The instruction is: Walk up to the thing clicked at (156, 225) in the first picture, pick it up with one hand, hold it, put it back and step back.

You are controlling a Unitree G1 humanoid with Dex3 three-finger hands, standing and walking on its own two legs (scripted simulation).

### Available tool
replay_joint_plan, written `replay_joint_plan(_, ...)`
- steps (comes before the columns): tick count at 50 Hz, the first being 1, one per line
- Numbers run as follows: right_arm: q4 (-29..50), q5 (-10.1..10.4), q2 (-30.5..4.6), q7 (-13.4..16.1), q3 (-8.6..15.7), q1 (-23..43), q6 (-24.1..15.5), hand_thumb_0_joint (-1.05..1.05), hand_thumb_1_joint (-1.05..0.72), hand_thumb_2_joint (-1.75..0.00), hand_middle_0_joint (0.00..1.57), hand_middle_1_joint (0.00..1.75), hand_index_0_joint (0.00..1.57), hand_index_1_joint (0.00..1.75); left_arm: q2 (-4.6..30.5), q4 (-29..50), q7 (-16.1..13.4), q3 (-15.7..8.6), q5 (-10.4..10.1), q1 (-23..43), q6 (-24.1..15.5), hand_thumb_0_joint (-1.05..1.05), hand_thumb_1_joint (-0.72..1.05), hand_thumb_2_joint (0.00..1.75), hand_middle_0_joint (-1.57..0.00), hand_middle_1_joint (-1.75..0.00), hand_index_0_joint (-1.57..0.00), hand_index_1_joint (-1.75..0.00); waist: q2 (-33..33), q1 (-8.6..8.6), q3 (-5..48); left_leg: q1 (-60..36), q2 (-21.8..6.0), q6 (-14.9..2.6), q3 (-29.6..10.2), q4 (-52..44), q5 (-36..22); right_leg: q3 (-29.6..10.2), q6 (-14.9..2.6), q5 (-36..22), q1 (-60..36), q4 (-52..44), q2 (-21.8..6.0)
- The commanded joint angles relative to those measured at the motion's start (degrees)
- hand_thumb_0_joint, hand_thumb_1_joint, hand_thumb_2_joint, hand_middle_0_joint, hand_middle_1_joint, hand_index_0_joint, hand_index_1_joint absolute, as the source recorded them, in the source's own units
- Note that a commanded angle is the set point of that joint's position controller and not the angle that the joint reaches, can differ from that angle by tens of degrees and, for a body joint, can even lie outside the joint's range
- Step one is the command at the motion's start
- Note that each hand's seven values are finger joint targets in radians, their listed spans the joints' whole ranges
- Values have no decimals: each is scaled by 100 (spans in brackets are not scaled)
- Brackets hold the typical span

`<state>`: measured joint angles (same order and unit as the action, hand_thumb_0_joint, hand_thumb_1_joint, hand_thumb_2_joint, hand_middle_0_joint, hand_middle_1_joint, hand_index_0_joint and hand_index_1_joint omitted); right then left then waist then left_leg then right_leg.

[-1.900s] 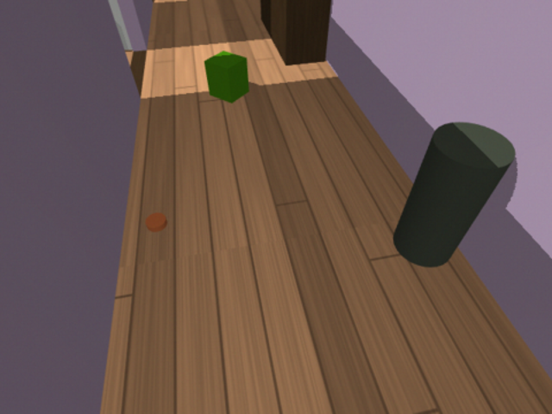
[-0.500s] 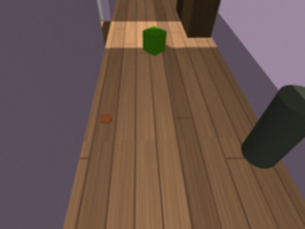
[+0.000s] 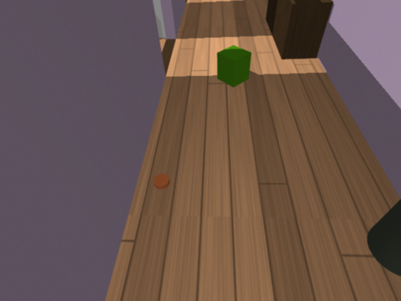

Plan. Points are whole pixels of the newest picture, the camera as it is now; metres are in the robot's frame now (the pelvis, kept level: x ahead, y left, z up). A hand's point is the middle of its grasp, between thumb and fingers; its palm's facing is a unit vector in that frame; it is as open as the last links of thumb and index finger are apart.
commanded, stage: walk up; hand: left
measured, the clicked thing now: (161, 181) +0.94 +0.30 -0.73
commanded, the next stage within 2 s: none
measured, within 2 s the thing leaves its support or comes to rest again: neither
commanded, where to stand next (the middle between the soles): +0.58 +0.03 m, yaw +4 degrees
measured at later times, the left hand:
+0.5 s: hand (80, 294) +0.20 +0.31 -0.14, palm faces +0.05 -0.94 -0.34, open 7.4 cm
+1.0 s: hand (110, 213) +0.38 +0.27 -0.11, palm faces +0.05 -0.91 -0.40, open 7.4 cm
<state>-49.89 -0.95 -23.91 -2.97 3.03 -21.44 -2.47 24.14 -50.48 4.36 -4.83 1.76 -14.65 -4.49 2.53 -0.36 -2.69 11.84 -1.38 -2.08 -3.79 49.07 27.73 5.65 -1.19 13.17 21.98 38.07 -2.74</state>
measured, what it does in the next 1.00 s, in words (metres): walks ahead: left foot, then right foot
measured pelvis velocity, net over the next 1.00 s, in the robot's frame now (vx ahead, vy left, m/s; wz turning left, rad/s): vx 0.37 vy -0.01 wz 0.08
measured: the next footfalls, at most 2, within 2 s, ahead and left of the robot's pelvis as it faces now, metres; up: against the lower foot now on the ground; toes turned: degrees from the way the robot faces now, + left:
left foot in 0.34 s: +0.29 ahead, +0.15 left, +0.00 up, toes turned +8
right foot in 0.76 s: +0.43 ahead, -0.13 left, +0.00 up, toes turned -1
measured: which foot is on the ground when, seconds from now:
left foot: up 0.00-0.32, down 0.34-0.76, up 0.78-1.00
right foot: down 0.00-0.36, up 0.38-0.74, down 0.76-1.00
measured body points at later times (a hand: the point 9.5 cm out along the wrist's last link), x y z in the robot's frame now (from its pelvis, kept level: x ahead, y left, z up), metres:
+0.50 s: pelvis +0.20 +0.03 +0.01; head +0.21 +0.05 +0.46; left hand +0.19 +0.35 -0.12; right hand +0.34 -0.27 -0.07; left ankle +0.25 +0.15 -0.72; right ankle +0.17 -0.11 -0.65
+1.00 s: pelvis +0.37 -0.01 +0.02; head +0.39 -0.02 +0.47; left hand +0.38 +0.32 -0.08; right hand +0.46 -0.32 -0.11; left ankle +0.43 +0.13 -0.68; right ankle +0.39 -0.13 -0.72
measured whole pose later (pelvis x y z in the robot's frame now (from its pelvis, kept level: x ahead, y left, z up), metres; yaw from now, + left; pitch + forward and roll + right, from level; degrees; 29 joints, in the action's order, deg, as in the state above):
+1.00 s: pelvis +0.37 -0.01 +0.02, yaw +5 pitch -2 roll +0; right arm -49.8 -1.2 -24.8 -4.0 3.1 -16.6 -1.8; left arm 23.2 -48.0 2.9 -2.2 0.9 -20.5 -4.8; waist 3.1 1.6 -4.3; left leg 28.0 -3.8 -1.0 1.1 50.0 18.6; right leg 5.4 -1.2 15.5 13.3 30.9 -2.6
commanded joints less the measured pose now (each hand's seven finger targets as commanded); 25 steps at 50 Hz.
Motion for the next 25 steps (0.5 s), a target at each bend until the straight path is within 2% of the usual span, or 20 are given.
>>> replay_joint_plan(1,554,111,-1341,166,342,266,-216,0,-90,-90,20,30,20,30,1801,422,-218,-434,-157,-555,-212,0,90,90,-20,-30,-20,-30,-682,371,-269,2800,-62,-60,-478,1954,-555,-3470,-1126,1804,-1836,-2715,-2032)
replay_joint_plan(2,442,120,-1252,136,329,170,-213,0,-90,-90,20,30,20,30,1639,441,-232,-365,-157,-404,-229,0,90,90,-20,-30,-20,-30,-850,254,-309,2590,-174,-28,-407,1644,-694,-2741,-1028,1164,-1605,-2611,-1750)
replay_joint_plan(3,368,99,-1185,104,317,130,-199,0,-90,-90,20,30,20,30,1538,464,-231,-330,-144,-304,-226,0,90,90,-20,-30,-20,-30,-993,158,-349,2279,-259,14,-379,1286,-746,-2231,-1041,737,-1267,-2622,-1626)
replay_joint_plan(4,303,86,-1150,59,342,23,-180,0,-90,-90,20,30,20,30,1430,462,-233,-298,-158,-307,-239,0,90,90,-20,-30,-20,-30,-1111,107,-302,2074,-237,74,-248,1085,-915,-1753,-1003,251,-1185,-2602,-1453)
replay_joint_plan(5,310,66,-1119,10,351,73,-156,0,-90,-90,20,30,20,30,1419,494,-233,-286,-145,-374,-252,0,90,90,-20,-30,-20,-30,-1102,132,-281,1966,-197,125,-139,822,-939,-1469,-1100,-117,-1146,-2578,-1379)
replay_joint_plan(6,362,50,-1066,-22,366,163,-136,0,-90,-90,20,30,20,30,1421,524,-242,-283,-141,-452,-263,0,90,90,-20,-30,-20,-30,-1083,173,-256,1943,-166,164,-52,560,-996,-1268,-1124,-285,-1192,-2522,-1345)
replay_joint_plan(8,503,28,-973,-82,340,476,-125,0,-90,-90,20,30,20,30,1485,621,-248,-332,-104,-457,-274,0,90,90,-20,-30,-20,-30,-1060,242,-171,1980,-237,199,119,-135,-1091,-1025,-1234,-238,-1397,-2438,-1409)
replay_joint_plan(10,660,15,-884,-124,329,847,-146,0,-90,-90,20,30,20,30,1501,669,-243,-343,-87,-570,-264,0,90,90,-20,-30,-20,-30,-987,359,-25,1805,-275,158,322,-803,-1430,-747,-1158,-678,-1606,-2166,-1361)
replay_joint_plan(12,768,38,-852,-146,340,1100,-183,0,-90,-90,20,30,20,30,1530,724,-230,-324,-80,-604,-226,0,90,90,-20,-30,-20,-30,-942,393,98,1369,-208,97,521,-1317,-1652,-578,-1048,-1246,-1584,-1870,-1364)
replay_joint_plan(13,780,37,-857,-147,359,1188,-197,0,-90,-90,20,30,20,30,1541,692,-222,-315,-89,-711,-187,0,90,90,-20,-30,-20,-30,-877,429,108,1194,-89,62,685,-1473,-1719,-517,-977,-1328,-1573,-1716,-1298)
replay_joint_plan(14,759,29,-837,-140,364,1090,-201,0,-90,-90,20,30,20,30,1579,691,-220,-322,-105,-660,-148,0,90,90,-20,-30,-20,-30,-877,323,111,966,-44,18,816,-1655,-1837,-418,-925,-1243,-1489,-1543,-1263)
replay_joint_plan(15,668,26,-873,-126,392,810,-212,0,-90,-90,20,30,20,30,1592,745,-224,-300,-118,-576,-112,0,90,90,-20,-30,-20,-30,-738,128,211,296,65,-33,935,-1869,-2072,-321,-850,-1220,-1124,-1210,-1241)
replay_joint_plan(16,498,-25,-1065,-77,476,303,-237,0,-90,-90,20,30,20,30,1436,795,-233,-216,-121,-559,-89,0,90,90,-20,-30,-20,-30,-333,-176,476,-654,110,-129,813,-1892,-1989,-173,-728,-1470,-653,-388,-1074)
replay_joint_plan(17,323,-75,-1382,-11,597,-355,-271,0,-90,-90,20,30,20,30,1130,791,-253,-101,-150,-793,-56,0,90,90,-20,-30,-20,-30,432,-443,899,-1590,-56,-370,397,-2134,-1370,173,-551,-1172,-123,1023,-673)
replay_joint_plan(18,421,-146,-1927,79,749,-726,-301,0,-90,-90,20,30,20,30,669,904,-236,20,-192,-971,-38,0,90,90,-20,-30,-20,-30,1629,-566,1160,-2473,-1535,-841,-2057,-2505,-550,110,-209,850,1376,2604,2)
replay_joint_plan(19,606,88,-2157,103,789,-587,-302,0,-90,-90,20,30,20,30,1189,807,-312,-108,-199,-878,2,0,90,90,-20,-30,-20,-30,1009,-564,1132,-2008,-2321,-1400,-3688,-3287,-71,-527,-236,1910,1682,3087,213)
replay_joint_plan(20,620,209,-2001,119,767,-258,-272,0,-90,-90,20,30,20,30,1470,709,-341,-124,-183,-716,23,0,90,90,-20,-30,-20,-30,358,-404,646,-1456,-2303,-1521,-3206,-3276,-129,-902,-248,1614,1735,3430,-114)
replay_joint_plan(22,737,162,-1564,168,539,248,-280,0,-90,-90,20,30,20,30,1322,530,-302,-116,-206,-845,22,0,90,90,-20,-30,-20,-30,146,-99,31,-684,-1766,-1184,-1806,-3181,-1179,-1049,-195,1047,1544,2978,-398)
replay_joint_plan(24,749,137,-1471,151,450,503,-327,0,-90,-90,20,30,20,30,1254,321,-223,-127,-173,-1202,63,0,90,90,-20,-30,-20,-30,507,121,-103,194,-1471,-1057,-850,-3230,-1607,-782,-84,811,849,2306,-520)
replay_joint_plan(25,772,94,-1480,141,450,529,-331,0,-90,-90,20,30,20,30,1179,310,-170,-139,-155,-1142,76,0,90,90,-20,-30,-20,-30,610,86,-100,310,-1366,-1097,-652,-3225,-1627,-663,-21,832,676,1965,-481)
